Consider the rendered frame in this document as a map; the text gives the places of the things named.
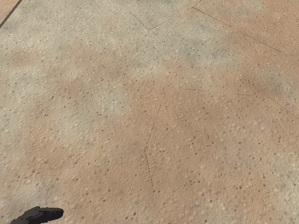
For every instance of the robot left hand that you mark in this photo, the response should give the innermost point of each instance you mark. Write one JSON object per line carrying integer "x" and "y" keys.
{"x": 37, "y": 215}

